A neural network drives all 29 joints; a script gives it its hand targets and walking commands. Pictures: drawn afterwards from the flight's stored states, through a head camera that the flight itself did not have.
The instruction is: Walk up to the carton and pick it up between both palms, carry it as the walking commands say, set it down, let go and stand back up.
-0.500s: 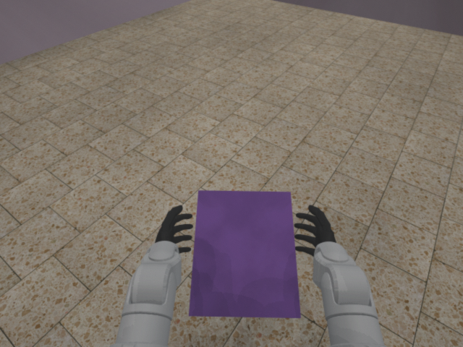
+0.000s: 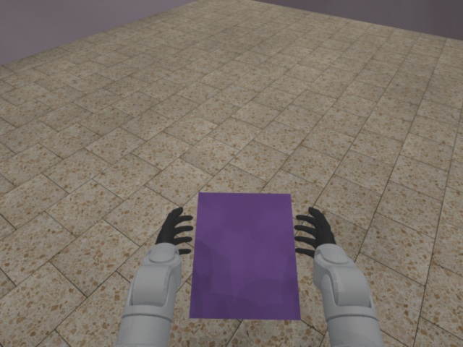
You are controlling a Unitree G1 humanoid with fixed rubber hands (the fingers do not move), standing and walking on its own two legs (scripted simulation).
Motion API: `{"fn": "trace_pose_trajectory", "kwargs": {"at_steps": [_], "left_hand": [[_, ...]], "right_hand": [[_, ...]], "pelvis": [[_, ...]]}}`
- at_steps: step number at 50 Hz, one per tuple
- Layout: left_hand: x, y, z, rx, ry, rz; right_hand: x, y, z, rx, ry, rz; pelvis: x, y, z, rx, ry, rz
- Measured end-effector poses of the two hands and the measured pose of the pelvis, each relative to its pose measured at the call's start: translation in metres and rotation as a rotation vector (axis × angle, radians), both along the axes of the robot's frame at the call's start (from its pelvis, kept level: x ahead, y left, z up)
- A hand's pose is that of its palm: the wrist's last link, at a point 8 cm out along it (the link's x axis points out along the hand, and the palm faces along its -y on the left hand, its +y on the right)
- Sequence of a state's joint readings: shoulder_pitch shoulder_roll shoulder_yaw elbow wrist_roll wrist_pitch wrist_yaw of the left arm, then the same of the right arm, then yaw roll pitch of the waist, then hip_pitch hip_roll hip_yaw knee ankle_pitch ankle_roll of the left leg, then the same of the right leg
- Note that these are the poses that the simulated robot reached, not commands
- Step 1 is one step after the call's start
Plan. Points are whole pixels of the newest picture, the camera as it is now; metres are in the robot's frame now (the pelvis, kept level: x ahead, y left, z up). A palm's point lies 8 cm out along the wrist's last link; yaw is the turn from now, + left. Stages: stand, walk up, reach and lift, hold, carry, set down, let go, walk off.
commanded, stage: carry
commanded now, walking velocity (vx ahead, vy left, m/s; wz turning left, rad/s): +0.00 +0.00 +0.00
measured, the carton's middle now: (243, 256) +0.32 -0.01 -0.06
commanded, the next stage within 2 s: hold in 0.28 s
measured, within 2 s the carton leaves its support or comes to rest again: neither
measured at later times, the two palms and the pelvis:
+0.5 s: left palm (157, 244) +0.28 +0.15 +0.04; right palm (314, 246) +0.28 -0.13 +0.04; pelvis -0.01 +0.01 +0.00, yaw +3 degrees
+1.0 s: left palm (157, 248) +0.30 +0.16 +0.01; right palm (303, 249) +0.30 -0.12 +0.01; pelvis -0.02 +0.02 -0.01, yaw -1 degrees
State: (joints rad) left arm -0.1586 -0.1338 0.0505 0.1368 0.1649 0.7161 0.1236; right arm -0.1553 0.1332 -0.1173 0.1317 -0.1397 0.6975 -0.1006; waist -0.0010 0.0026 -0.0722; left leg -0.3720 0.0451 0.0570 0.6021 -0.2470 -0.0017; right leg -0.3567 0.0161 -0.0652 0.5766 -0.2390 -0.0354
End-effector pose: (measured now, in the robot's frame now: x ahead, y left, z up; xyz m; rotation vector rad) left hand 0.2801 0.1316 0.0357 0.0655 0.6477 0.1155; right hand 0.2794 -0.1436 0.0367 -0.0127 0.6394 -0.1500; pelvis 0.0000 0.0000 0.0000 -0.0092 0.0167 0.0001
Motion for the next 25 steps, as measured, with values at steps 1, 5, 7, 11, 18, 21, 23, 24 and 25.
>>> {"fn": "trace_pose_trajectory", "kwargs": {"at_steps": [1,5,7,11,18,21,23,24,25], "left_hand": [[0.0,0.0,0.0,0.0,0.0,0.0],[0.0,0.001,0.0,-0.001,-0.002,0.0],[0.0,0.002,-0.001,-0.001,-0.004,0.0],[-0.001,0.003,-0.001,-0.002,-0.005,-0.001],[-0.003,0.007,-0.004,-0.009,0.017,0.014],[-0.004,0.013,-0.003,-0.002,0.034,0.039],[-0.001,0.015,0.002,-0.005,0.021,0.046],[0.001,0.015,0.005,-0.007,0.011,0.046],[0.003,0.016,0.009,-0.008,0.0,0.045]], "right_hand": [[0.0,0.0,0.0,0.0,0.0,0.0],[0.0,0.001,0.0,-0.002,-0.002,0.001],[0.0,0.002,-0.001,-0.002,-0.003,0.002],[0.0,0.003,-0.001,-0.003,-0.005,0.002],[-0.005,0.008,-0.003,-0.017,0.016,0.015],[-0.006,0.014,-0.003,-0.024,0.036,0.042],[-0.003,0.016,0.001,-0.015,0.023,0.042],[0.0,0.017,0.004,-0.008,0.012,0.038],[0.003,0.017,0.008,0.001,0.0,0.032]], "pelvis": [[0.0,0.0,0.0,0.0,-0.001,0.0],[0.0,0.001,0.0,-0.001,-0.003,-0.001],[0.0,0.002,0.0,-0.001,-0.004,-0.001],[0.0,0.003,0.0,-0.002,-0.005,-0.002],[-0.003,0.004,0.002,0.0,-0.048,0.013],[-0.006,0.004,0.002,0.001,-0.083,0.032],[-0.007,0.005,0.002,-0.002,-0.096,0.044],[-0.008,0.006,0.002,-0.003,-0.102,0.047],[-0.008,0.007,0.002,-0.004,-0.107,0.049]]}}
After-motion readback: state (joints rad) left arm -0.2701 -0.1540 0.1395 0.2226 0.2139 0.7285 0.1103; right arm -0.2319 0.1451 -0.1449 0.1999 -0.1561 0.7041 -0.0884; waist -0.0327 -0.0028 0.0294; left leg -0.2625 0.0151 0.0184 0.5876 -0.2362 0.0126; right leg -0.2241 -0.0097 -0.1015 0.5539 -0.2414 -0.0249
